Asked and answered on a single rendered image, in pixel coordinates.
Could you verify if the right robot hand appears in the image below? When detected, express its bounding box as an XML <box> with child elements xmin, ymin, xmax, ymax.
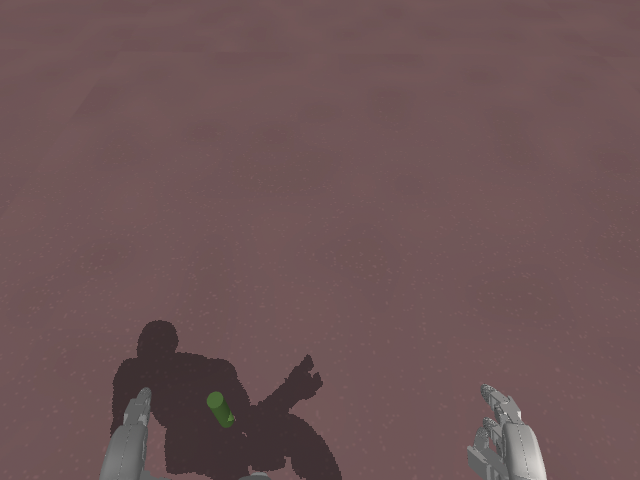
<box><xmin>467</xmin><ymin>384</ymin><xmax>547</xmax><ymax>480</ymax></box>

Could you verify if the left robot hand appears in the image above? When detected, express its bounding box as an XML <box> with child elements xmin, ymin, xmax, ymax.
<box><xmin>99</xmin><ymin>387</ymin><xmax>171</xmax><ymax>480</ymax></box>

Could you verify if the can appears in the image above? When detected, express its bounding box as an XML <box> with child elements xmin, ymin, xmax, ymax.
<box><xmin>207</xmin><ymin>392</ymin><xmax>234</xmax><ymax>428</ymax></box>

